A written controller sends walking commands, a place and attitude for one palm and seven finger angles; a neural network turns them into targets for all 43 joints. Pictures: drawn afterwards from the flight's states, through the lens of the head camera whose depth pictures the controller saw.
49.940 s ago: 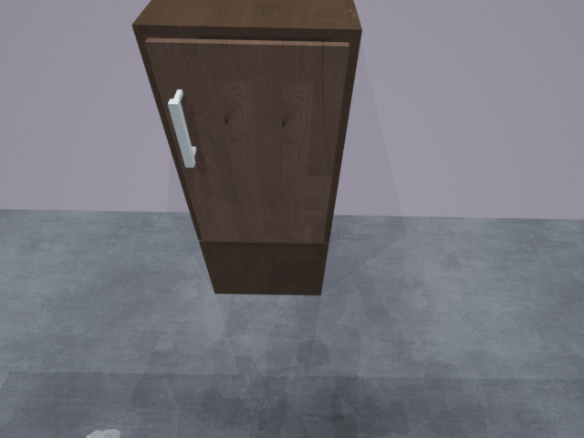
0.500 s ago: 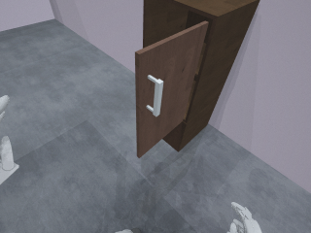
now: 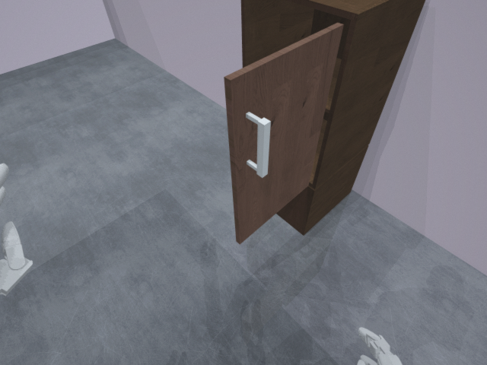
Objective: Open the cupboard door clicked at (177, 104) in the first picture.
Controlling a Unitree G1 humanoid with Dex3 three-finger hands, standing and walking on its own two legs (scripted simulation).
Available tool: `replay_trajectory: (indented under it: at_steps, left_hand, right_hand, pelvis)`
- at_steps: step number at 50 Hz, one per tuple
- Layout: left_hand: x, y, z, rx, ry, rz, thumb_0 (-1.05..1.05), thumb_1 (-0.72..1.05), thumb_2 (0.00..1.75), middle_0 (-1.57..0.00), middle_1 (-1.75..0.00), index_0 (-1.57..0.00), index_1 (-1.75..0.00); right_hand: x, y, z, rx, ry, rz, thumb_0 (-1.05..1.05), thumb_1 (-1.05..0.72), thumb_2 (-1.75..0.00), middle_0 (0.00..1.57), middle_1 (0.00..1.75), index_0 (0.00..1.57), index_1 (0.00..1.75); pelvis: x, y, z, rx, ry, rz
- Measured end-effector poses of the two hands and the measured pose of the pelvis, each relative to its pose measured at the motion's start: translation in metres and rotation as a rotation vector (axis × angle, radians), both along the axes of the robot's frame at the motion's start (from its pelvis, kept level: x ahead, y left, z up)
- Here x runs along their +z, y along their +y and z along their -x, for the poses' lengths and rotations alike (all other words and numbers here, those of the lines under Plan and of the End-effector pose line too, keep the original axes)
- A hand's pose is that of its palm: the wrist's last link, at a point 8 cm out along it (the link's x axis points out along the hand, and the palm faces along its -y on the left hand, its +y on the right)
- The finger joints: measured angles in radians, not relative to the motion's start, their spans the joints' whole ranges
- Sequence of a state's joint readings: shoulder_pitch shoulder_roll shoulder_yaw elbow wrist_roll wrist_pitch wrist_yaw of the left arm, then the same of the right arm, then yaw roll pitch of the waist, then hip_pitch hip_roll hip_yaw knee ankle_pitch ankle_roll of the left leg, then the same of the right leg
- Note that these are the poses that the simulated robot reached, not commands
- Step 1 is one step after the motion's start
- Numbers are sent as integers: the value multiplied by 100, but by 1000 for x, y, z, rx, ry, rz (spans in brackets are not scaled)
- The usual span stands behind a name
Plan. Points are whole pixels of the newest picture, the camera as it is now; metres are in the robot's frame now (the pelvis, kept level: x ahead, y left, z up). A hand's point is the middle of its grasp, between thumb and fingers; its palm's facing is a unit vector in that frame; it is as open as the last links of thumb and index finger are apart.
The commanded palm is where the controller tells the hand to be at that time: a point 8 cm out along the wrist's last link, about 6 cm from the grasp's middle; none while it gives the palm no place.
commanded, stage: let the arm hang, fingers relaxed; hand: left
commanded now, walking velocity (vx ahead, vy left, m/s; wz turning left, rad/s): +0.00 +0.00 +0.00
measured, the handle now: (256, 145) +0.56 +0.00 +0.03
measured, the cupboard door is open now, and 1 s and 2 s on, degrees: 91 91 91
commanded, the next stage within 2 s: look to check the result in 1.10 s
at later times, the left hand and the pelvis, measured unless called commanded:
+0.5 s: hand out of the picture -0.01 +0.21 -0.16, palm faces +0.10 -0.97 -0.23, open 7.0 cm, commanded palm none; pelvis +0.00 +0.02 +0.01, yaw +4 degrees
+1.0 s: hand out of the picture -0.03 +0.20 -0.16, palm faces +0.09 -0.98 -0.17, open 7.3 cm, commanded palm none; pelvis -0.01 +0.04 +0.01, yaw +3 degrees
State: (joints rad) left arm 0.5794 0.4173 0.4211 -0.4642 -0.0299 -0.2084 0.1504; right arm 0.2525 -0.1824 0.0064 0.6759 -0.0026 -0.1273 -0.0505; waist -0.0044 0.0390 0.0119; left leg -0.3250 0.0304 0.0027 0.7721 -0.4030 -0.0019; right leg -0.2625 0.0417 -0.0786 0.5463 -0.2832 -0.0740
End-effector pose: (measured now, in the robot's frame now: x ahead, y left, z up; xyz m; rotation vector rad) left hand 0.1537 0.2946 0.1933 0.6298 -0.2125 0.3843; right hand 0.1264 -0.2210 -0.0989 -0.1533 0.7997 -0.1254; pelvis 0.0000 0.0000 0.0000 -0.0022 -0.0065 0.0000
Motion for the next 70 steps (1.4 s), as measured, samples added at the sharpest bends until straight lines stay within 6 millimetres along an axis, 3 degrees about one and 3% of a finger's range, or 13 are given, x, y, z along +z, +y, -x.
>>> replay_trajectory:
  at_steps: [1,3,5,7,10,13,17,23,30,38,47,70]
  left_hand:
    - [-9,3,-3,13,33,8,1,89,90,-21,-31,-21,-30]
    - [-52,13,-13,60,191,96,0,89,90,-21,-31,-21,-30]
    - [-114,18,-18,125,403,239,0,90,90,-20,-30,-21,-30]
    - [-183,12,-10,166,630,374,0,90,90,-20,-30,-20,-30]
    - [-272,-21,28,188,977,547,0,91,90,-19,-30,-20,-30]
    - [-322,-65,83,184,1267,693,1,91,90,-19,-30,-20,-30]
    - [-329,-56,115,297,1292,757,-7,103,90,-21,-30,-21,-30]
    - [-325,-37,158,360,1431,715,-4,99,90,-20,-30,-21,-30]
    - [-319,-30,186,403,1506,703,-1,93,90,-20,-30,-20,-30]
    - [-322,-40,190,381,1524,725,0,91,90,-20,-30,-20,-30]
    - [-327,-50,187,344,1527,750,0,92,90,-20,-30,-20,-30]
    - [-328,-40,190,356,1540,753,0,91,90,-20,-30,-20,-30]
  right_hand:
    - [-2,-2,-3,17,10,-4,1,-91,-89,20,30,20,31]
    - [-12,-5,-7,48,66,-12,1,-91,-89,20,30,20,30]
    - [-23,-7,-8,67,130,-8,1,-91,-89,20,30,20,30]
    - [-33,-7,-6,85,178,10,0,-91,-89,20,30,20,30]
    - [-38,-4,6,85,260,34,0,-91,-89,20,30,20,30]
    - [-33,0,24,70,340,48,0,-91,-89,19,29,20,30]
    - [-30,8,50,67,456,59,0,-91,-89,19,29,20,30]
    - [-35,15,82,25,546,39,0,-93,-89,20,29,20,30]
    - [-41,31,116,12,619,-6,0,-92,-89,19,29,20,30]
    - [-44,51,143,-4,671,-48,0,-91,-89,19,29,20,30]
    - [-43,64,157,-33,681,-64,0,-91,-89,19,29,20,30]
    - [-41,66,145,-40,660,-46,0,-91,-89,19,29,19,30]
  pelvis:
    - [1,1,-1,12,9,-3]
    - [1,5,-1,44,21,-13]
    - [-2,9,0,75,22,-18]
    - [-8,12,0,93,20,-8]
    - [-10,14,-1,88,11,-15]
    - [-4,14,-2,78,6,-13]
    - [3,11,-2,86,4,-3]
    - [9,19,-1,79,-9,4]
    - [12,28,2,71,-18,0]
    - [13,35,5,61,-22,-4]
    - [12,40,6,52,-22,-6]
    - [11,49,3,51,-11,-4]
